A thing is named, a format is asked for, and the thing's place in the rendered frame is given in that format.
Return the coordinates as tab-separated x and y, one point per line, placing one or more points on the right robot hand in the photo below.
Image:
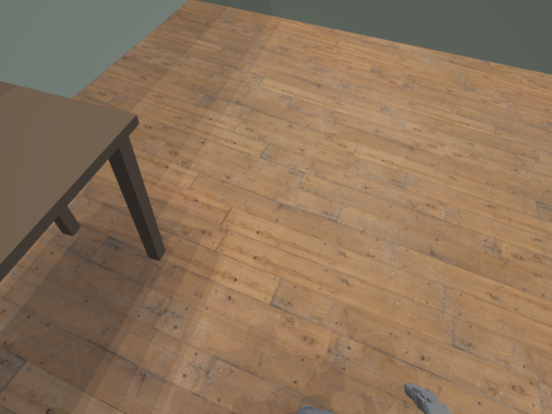
425	400

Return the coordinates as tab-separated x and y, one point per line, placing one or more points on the table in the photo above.
50	148

